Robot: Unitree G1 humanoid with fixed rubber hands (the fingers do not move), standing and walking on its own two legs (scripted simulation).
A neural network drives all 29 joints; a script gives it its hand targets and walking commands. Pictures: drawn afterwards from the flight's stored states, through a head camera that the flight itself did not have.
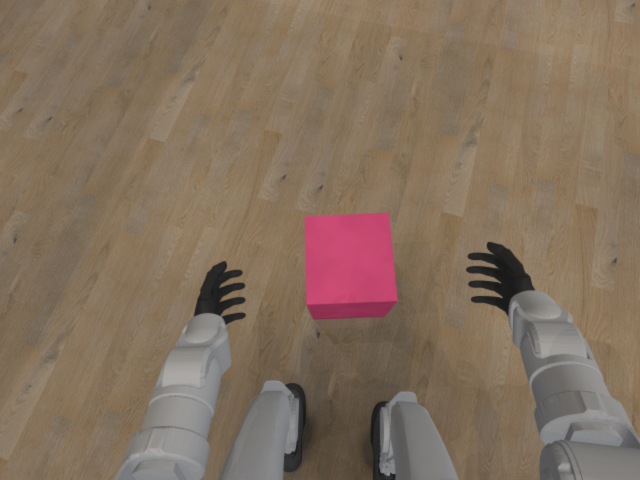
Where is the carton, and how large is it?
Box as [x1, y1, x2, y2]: [304, 213, 397, 318]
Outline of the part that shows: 388,213 304,217 306,304 313,318 384,316 397,300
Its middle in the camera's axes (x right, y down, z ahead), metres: +0.08 +0.07 +0.99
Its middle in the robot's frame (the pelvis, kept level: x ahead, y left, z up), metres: +0.50 -0.01 -0.56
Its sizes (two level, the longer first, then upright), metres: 0.210 0.200 0.250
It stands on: the floor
